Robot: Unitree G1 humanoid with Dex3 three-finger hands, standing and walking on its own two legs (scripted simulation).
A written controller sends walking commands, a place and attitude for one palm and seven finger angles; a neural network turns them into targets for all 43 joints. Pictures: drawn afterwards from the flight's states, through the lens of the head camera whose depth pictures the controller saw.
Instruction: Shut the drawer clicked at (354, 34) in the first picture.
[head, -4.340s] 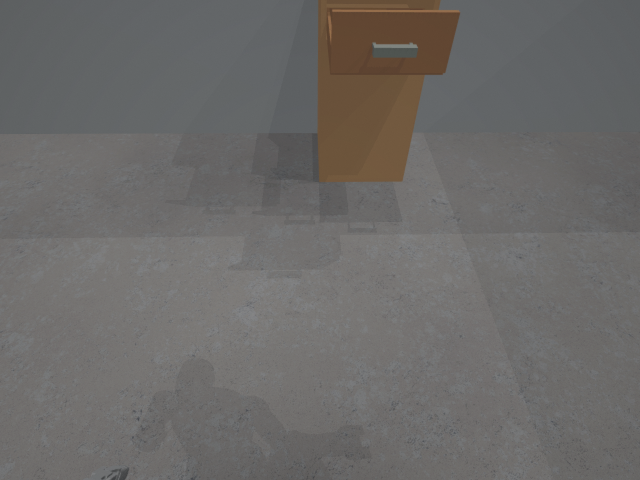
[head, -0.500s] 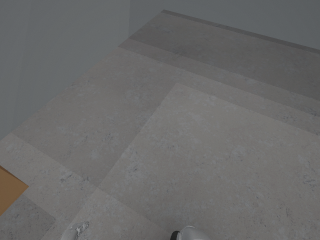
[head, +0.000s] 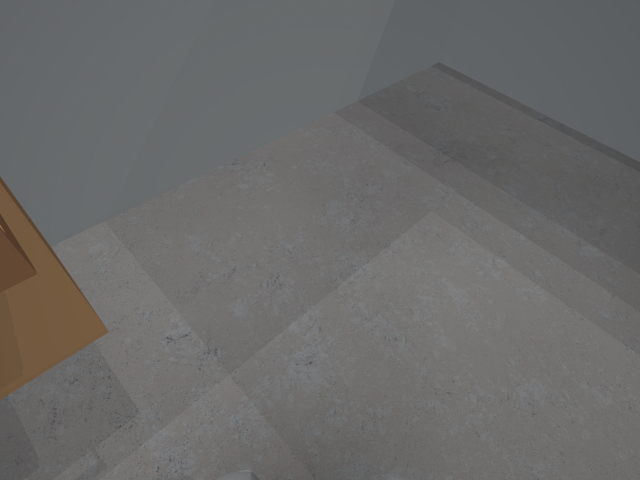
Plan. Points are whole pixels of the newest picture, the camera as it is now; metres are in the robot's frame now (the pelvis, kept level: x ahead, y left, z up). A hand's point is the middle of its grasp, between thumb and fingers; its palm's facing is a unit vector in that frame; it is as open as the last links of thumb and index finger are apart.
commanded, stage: turn to face it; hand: left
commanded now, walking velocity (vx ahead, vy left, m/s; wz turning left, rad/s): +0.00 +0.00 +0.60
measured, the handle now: out of the picture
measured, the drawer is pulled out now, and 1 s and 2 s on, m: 0.30 0.30 0.30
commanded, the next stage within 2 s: take the last steps up to it in 1.22 s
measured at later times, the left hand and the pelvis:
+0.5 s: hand out of the picture +0.02 +0.16 -0.13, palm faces +0.31 -0.91 -0.28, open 7.4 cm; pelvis -0.02 -0.05 +0.02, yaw +17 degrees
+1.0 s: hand out of the picture -0.12 +0.20 -0.15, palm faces +0.58 -0.77 -0.27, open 7.4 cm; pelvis -0.04 -0.02 +0.02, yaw +34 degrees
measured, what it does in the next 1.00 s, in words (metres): steps on the spot, turning left: right foot, then left foot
